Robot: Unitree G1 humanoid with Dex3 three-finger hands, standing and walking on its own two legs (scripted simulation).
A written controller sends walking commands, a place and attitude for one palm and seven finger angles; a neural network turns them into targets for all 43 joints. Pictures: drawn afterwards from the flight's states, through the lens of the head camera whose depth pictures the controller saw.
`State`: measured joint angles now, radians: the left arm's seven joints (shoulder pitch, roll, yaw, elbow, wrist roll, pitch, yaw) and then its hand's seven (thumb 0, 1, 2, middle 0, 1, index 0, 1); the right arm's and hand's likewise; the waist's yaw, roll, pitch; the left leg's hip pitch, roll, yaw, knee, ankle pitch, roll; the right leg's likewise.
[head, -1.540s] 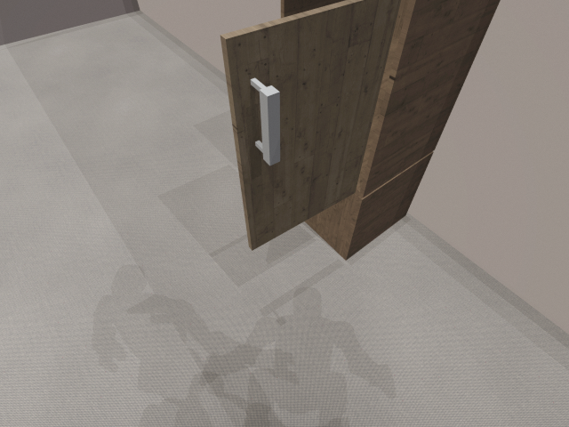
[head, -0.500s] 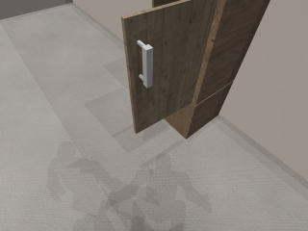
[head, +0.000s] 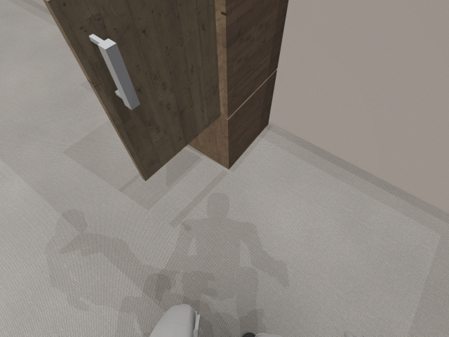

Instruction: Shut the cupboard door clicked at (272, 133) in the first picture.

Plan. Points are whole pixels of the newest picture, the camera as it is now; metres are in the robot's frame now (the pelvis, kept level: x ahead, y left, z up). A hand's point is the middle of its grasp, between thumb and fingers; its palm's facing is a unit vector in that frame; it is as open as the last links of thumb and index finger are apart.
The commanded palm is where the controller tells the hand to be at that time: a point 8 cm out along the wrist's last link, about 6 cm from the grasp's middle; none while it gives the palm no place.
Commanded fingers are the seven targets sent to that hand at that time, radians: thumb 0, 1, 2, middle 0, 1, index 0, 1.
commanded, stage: walk to a spot facing it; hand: left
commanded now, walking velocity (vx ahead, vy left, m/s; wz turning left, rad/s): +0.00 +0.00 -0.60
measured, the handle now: (114, 73) +0.58 +0.29 +0.09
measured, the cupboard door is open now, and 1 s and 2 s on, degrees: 86 86 86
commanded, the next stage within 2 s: none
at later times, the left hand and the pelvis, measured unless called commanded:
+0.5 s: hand (120, 315) +0.15 +0.24 -0.17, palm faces -0.21 -0.95 -0.25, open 7.4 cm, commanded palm none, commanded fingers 0.00 0.90 0.90 -0.20 -0.30 -0.20 -0.30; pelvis +0.00 +0.04 +0.00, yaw -16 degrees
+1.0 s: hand (184, 279) +0.23 +0.12 -0.17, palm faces -0.59 -0.80 -0.16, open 7.4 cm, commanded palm none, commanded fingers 0.00 0.90 0.90 -0.20 -0.30 -0.20 -0.30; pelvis +0.02 +0.02 +0.00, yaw -36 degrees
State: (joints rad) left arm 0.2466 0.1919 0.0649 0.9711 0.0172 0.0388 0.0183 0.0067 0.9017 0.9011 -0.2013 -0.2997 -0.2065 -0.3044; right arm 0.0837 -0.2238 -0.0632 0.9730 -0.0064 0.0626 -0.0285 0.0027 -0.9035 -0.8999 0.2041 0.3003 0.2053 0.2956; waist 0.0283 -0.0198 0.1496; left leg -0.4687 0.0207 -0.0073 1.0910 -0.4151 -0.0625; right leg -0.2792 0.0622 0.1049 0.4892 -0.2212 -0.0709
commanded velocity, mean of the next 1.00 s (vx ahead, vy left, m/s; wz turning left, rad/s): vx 0.07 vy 0.00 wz -0.60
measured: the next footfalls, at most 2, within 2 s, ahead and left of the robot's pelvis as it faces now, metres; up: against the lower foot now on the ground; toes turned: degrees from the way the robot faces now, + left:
left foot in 0.30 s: +0.04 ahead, +0.17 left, +0.00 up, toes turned -13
right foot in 0.60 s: -0.01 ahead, -0.12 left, +0.00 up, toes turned -24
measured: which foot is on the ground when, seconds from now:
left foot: up 0.00-0.28, down 0.30-0.60, up 0.62-0.84, down 0.86-1.00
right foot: down 0.00-0.28, up 0.30-0.58, down 0.60-0.86, up 0.88-1.00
